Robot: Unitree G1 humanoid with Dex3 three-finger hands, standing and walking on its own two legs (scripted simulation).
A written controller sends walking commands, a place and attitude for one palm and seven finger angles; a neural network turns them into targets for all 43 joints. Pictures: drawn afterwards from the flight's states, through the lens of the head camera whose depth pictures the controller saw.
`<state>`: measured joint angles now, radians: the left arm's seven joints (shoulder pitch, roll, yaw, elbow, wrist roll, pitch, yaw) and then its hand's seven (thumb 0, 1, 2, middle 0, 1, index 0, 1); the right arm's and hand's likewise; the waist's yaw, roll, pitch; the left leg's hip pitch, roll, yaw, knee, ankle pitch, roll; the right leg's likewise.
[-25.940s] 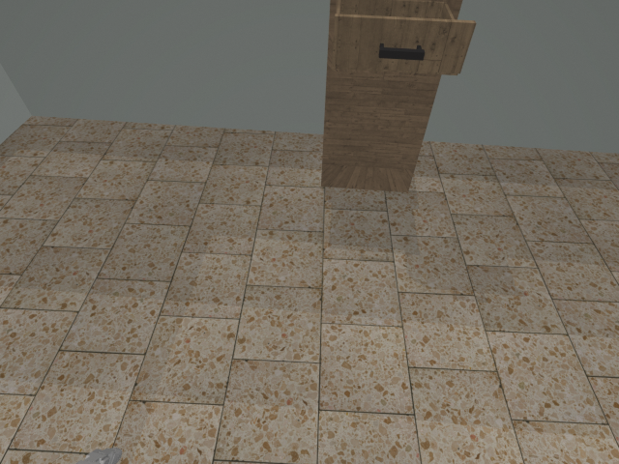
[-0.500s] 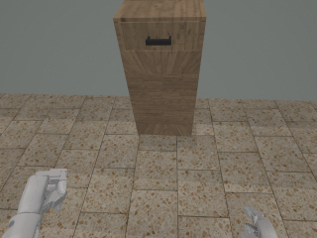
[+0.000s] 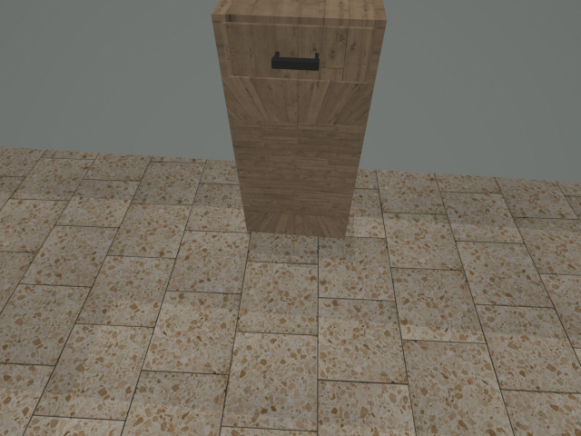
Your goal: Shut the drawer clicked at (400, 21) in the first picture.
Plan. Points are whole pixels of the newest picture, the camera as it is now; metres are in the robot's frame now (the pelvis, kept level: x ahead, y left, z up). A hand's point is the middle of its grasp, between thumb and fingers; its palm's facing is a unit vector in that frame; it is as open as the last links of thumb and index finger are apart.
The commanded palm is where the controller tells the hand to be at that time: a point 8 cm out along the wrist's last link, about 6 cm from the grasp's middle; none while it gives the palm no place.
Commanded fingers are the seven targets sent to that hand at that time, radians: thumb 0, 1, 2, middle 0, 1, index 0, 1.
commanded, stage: let the arm hang, fingers relaxed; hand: left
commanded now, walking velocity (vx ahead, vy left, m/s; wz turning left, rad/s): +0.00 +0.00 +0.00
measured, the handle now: (296, 59) +0.97 +0.05 +0.03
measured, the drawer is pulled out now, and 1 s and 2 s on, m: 0.00 0.00 0.00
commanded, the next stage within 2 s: look to check the result in 0.50 s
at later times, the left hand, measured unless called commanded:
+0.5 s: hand out of the picture +0.01 +0.16 -0.18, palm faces +0.02 -0.98 -0.18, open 7.3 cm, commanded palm none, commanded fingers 0.00 0.90 0.90 -0.20 -0.30 -0.20 -0.30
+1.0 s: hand out of the picture +0.01 +0.17 -0.17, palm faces +0.02 -0.98 -0.21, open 7.4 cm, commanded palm none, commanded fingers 0.00 0.90 0.90 -0.20 -0.30 -0.20 -0.30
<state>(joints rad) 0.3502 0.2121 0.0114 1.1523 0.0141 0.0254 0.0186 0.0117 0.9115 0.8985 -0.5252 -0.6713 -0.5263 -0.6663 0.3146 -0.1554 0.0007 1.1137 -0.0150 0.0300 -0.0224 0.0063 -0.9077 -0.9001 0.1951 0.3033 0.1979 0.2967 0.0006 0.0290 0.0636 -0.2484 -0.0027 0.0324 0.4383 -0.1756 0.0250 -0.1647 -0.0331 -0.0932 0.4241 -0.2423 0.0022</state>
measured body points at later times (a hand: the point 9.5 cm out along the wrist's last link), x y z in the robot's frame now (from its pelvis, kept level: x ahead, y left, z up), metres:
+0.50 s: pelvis +0.00 -0.01 +0.00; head +0.01 -0.01 +0.45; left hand +0.01 +0.21 -0.16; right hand -0.02 -0.21 -0.17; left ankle +0.04 +0.10 -0.74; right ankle -0.01 -0.12 -0.74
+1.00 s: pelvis +0.01 -0.01 +0.00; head +0.03 -0.01 +0.45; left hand +0.01 +0.22 -0.16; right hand +0.01 -0.23 -0.16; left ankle +0.04 +0.10 -0.74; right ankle -0.01 -0.12 -0.74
